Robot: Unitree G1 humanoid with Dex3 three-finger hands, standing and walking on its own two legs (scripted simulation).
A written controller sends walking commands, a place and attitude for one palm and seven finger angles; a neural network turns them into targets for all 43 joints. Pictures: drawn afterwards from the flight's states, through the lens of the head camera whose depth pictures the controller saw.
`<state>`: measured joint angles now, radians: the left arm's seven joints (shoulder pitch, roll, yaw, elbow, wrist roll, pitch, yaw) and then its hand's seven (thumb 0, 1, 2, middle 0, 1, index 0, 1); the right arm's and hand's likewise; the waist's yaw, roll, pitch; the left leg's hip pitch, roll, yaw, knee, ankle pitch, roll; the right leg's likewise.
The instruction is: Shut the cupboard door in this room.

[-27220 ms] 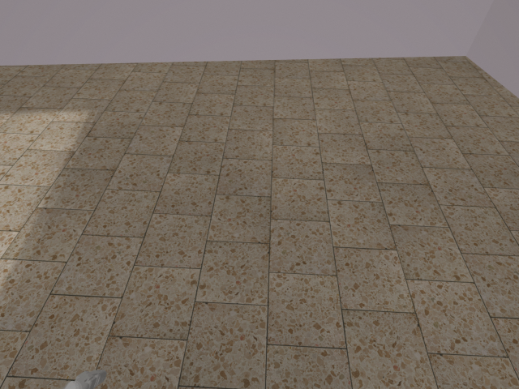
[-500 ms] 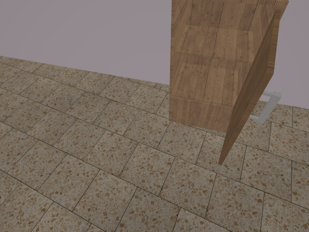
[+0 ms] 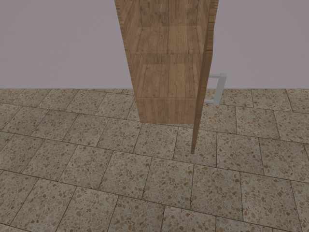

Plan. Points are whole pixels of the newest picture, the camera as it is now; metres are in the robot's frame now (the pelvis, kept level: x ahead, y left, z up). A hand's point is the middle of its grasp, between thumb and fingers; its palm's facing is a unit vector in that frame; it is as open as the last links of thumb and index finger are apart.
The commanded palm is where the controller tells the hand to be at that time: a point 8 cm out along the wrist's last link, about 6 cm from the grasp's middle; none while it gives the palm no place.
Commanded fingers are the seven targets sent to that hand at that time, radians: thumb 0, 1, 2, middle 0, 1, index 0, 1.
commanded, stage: turn or walk to find it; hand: left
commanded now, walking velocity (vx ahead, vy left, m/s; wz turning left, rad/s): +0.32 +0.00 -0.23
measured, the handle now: (213, 89) +0.60 -0.17 -0.01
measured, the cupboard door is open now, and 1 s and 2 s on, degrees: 82 82 82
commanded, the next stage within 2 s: stand and wait in 0.06 s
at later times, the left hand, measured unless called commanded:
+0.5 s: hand out of the picture +0.11 +0.17 -0.17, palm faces +0.08 -0.99 -0.14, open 7.3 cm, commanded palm none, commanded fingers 0.00 0.90 0.90 -0.20 -0.30 -0.20 -0.30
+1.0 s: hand (113, 226) +0.16 +0.15 -0.13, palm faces +0.26 -0.92 -0.29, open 7.3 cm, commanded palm none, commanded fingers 0.00 0.90 0.90 -0.20 -0.30 -0.20 -0.30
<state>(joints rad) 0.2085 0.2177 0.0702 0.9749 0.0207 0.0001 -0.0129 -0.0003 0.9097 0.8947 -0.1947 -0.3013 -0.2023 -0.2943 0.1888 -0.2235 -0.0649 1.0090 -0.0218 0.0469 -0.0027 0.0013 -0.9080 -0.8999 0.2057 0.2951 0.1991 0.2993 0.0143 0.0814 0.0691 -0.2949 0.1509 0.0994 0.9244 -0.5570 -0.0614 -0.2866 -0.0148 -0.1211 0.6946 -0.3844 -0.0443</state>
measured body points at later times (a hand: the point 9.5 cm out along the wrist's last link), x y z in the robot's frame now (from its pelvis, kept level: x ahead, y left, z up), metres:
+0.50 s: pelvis +0.11 +0.01 +0.01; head +0.15 +0.03 +0.46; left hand +0.10 +0.22 -0.16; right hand +0.17 -0.22 -0.14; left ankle +0.14 +0.11 -0.72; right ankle +0.01 -0.09 -0.68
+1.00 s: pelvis +0.13 -0.06 +0.02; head +0.17 -0.09 +0.47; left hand +0.14 +0.20 -0.11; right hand +0.25 -0.30 -0.14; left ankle +0.08 +0.08 -0.63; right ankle +0.15 -0.16 -0.72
